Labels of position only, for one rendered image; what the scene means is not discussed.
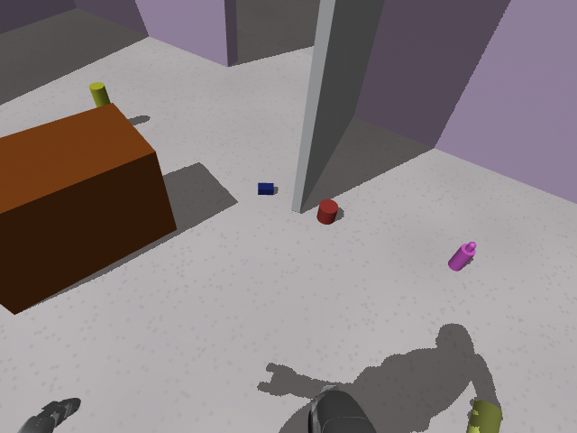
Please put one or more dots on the left robot hand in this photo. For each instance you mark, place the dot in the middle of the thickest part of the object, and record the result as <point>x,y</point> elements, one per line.
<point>50,416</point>

